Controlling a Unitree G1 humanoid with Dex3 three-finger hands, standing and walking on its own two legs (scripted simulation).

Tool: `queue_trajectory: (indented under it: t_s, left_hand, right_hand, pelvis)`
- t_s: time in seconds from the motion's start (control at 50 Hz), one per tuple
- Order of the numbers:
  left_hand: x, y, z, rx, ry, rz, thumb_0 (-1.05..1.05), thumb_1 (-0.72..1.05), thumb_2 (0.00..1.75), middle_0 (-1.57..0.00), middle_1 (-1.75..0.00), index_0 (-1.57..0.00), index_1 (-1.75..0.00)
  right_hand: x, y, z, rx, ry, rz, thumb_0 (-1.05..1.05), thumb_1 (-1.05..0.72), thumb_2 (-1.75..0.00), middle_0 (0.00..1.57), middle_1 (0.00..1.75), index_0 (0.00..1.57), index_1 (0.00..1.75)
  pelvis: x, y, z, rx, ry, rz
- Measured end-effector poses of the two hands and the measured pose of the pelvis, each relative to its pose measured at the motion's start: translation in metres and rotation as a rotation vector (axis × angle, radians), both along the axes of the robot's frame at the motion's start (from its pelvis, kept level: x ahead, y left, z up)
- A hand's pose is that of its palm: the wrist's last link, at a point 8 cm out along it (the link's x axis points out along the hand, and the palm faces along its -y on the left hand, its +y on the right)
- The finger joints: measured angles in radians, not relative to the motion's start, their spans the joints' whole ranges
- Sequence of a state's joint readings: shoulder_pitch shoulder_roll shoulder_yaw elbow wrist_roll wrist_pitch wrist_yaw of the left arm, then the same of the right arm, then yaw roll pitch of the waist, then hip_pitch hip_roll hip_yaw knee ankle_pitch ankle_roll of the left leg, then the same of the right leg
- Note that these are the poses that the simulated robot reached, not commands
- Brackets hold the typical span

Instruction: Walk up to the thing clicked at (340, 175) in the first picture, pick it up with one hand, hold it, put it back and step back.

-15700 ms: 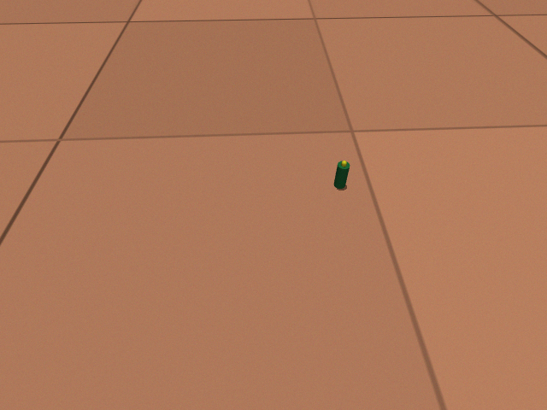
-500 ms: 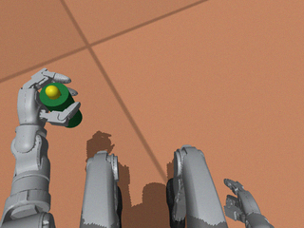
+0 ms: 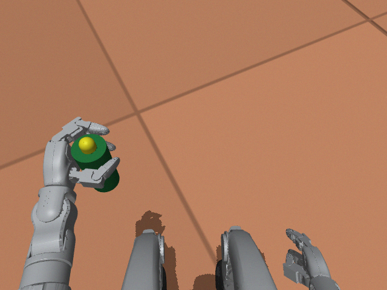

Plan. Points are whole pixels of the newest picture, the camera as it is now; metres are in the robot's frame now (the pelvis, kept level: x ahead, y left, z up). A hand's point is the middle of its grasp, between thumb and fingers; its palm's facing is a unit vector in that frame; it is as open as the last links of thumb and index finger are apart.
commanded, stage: lift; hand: left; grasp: from the side
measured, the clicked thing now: (96, 162) +0.37 +0.20 +0.00
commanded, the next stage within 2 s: hold in 1.04 s
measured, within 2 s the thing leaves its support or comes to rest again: neither
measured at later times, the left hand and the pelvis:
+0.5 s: hand (80, 133) +0.36 +0.18 +0.13, palm faces +0.04 -1.00 -0.02, open 8.4 cm; pelvis +0.02 +0.00 +0.09, yaw +1 degrees
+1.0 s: hand (82, 114) +0.37 +0.16 +0.17, palm faces +0.02 -1.00 -0.01, open 8.4 cm; pelvis +0.04 -0.01 +0.12, yaw +1 degrees
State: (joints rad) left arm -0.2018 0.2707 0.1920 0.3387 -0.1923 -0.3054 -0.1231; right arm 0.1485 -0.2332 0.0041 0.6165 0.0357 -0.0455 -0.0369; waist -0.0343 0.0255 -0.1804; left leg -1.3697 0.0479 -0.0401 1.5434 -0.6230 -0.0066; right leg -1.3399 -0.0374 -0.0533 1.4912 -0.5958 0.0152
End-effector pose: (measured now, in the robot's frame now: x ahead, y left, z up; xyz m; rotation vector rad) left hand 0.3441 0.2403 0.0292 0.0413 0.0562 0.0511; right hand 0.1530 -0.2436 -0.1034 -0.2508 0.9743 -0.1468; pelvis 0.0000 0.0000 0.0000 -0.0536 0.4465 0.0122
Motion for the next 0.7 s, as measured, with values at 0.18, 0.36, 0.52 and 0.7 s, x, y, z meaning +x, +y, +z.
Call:
queue_trajectory:
  t_s: [0.18, 0.36, 0.52, 0.7]
  left_hand:
    - [-0.003, 0.001, 0.043, -0.009, 0.002, -0.003, 0.01, -0.17, 1.09, -0.85, -1.03, -0.8, -1.04]
    - [-0.005, -0.003, 0.078, -0.015, -0.006, -0.013, 0.01, -0.17, 1.09, -0.85, -1.03, -0.8, -1.04]
    - [-0.004, -0.009, 0.101, -0.022, -0.013, -0.01, 0.01, -0.17, 1.09, -0.85, -1.03, -0.8, -1.04]
    - [-0.001, -0.013, 0.12, -0.022, -0.012, -0.015, 0.01, -0.17, 1.09, -0.85, -1.03, -0.8, -1.04]
  right_hand:
    - [0.0, 0.0, 0.046, -0.002, -0.015, 0.0, 0.01, -0.89, -0.89, 0.21, 0.3, 0.2, 0.3]
    - [-0.002, 0.001, 0.074, 0.003, -0.007, 0.002, 0.01, -0.89, -0.9, 0.21, 0.3, 0.2, 0.3]
    - [0.0, 0.003, 0.095, 0.01, -0.016, 0.001, 0.01, -0.9, -0.9, 0.21, 0.3, 0.2, 0.3]
    - [0.005, 0.002, 0.111, 0.015, -0.024, 0.0, 0.01, -0.9, -0.9, 0.21, 0.3, 0.2, 0.3]
  pelvis:
    - [0.011, 0.001, 0.041, 0.005, -0.073, 0.007]
    - [0.019, 0.001, 0.071, 0.013, -0.135, 0.008]
    - [0.025, 0.0, 0.091, 0.021, -0.182, 0.007]
    - [0.031, -0.003, 0.108, 0.028, -0.223, 0.005]
